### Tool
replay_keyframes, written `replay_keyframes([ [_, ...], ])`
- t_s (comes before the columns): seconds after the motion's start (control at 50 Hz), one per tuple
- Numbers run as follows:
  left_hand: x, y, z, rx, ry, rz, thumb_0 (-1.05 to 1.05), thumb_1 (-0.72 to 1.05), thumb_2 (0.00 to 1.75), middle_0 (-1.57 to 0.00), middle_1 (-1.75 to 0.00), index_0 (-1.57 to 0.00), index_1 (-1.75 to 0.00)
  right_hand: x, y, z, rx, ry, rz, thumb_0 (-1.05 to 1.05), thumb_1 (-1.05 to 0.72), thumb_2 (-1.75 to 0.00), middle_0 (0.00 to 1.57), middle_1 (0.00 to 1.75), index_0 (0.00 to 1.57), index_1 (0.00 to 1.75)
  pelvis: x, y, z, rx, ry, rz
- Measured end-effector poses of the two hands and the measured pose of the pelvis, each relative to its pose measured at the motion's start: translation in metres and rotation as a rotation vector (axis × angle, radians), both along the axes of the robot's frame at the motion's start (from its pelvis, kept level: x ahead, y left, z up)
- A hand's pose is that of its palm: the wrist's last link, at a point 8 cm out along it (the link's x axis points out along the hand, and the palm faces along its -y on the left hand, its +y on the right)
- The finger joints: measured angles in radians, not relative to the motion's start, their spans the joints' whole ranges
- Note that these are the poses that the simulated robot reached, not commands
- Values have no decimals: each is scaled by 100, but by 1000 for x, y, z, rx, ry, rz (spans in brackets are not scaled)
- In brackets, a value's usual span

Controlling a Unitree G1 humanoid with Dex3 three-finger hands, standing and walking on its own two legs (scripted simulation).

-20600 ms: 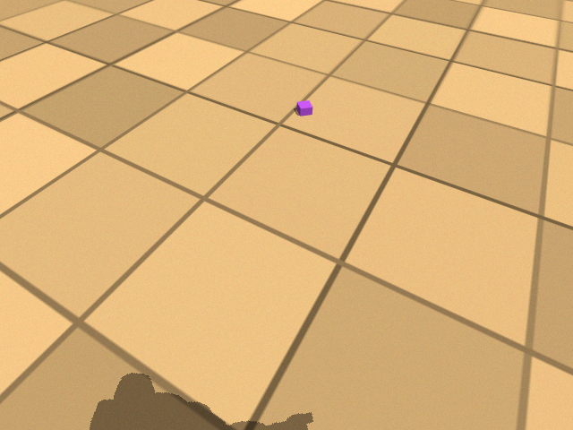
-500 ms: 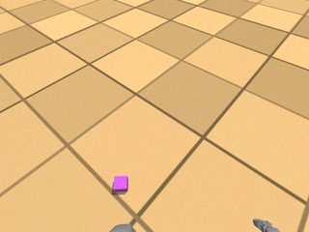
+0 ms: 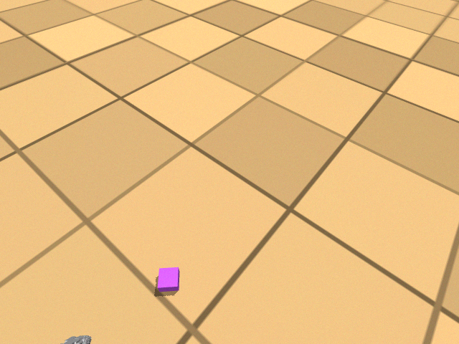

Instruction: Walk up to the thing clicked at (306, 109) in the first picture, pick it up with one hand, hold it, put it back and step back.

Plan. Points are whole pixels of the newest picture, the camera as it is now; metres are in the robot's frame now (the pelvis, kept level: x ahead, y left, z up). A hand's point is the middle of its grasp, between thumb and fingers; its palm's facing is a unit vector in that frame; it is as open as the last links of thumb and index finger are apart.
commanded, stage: walk up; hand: left
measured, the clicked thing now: (169, 279) +0.47 +0.24 -0.75
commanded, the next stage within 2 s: none
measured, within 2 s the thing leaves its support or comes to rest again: neither
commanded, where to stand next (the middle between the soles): +0.09 -0.02 m, yaw +2 degrees
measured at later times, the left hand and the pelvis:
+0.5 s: hand out of the picture +0.07 +0.26 -0.16, palm faces -0.01 -0.94 -0.33, open 7.4 cm; pelvis +0.01 +0.00 +0.00, yaw +1 degrees
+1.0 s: hand (88, 337) +0.16 +0.28 -0.16, palm faces -0.01 -0.93 -0.36, open 7.4 cm; pelvis +0.10 +0.01 +0.00, yaw +1 degrees
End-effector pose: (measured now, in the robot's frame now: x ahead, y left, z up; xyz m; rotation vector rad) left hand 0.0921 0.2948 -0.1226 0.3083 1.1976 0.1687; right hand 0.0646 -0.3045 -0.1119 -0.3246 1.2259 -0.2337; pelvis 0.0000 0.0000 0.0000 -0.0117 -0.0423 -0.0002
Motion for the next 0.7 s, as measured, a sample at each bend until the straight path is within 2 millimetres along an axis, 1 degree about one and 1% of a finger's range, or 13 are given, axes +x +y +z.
replay_keyframes([
  [0.1,-4,1,-1,0,18,10,0,91,89,-20,-30,-20,-30,9,3,1,5,-15,5,0,-91,-90,20,30,20,30,2,1,1,-1,2,1],
  [0.28,-18,4,0,8,52,35,1,91,89,-20,-30,-20,-30,24,10,-2,24,-27,22,0,-91,-90,20,30,20,30,5,1,2,1,6,7],
  [0.48,-28,6,2,15,73,56,1,91,89,-20,-30,-20,-30,32,13,-4,40,-27,33,0,-91,-90,20,30,21,30,8,0,2,4,6,14],
  [0.54,-29,7,3,15,62,49,1,91,89,-20,-30,-20,-30,30,9,-2,44,-35,34,0,-91,-90,20,30,21,30,15,-1,2,18,10,12],
  [0.58,-29,8,5,23,63,46,1,91,89,-20,-30,-20,-30,27,3,-2,41,-28,27,0,-91,-90,20,30,21,30,21,-3,1,26,21,10],
  [0.66,-31,9,0,51,65,42,0,91,89,-20,-30,-20,-30,24,-16,-11,12,4,14,0,-91,-90,21,30,21,31,29,-8,-8,3,8,9],
  [0.7,-33,10,-1,51,75,57,0,91,89,-20,-30,-20,-30,27,-19,-11,-2,24,11,0,-91,-90,20,30,21,30,39,-7,-10,-7,5,15],
])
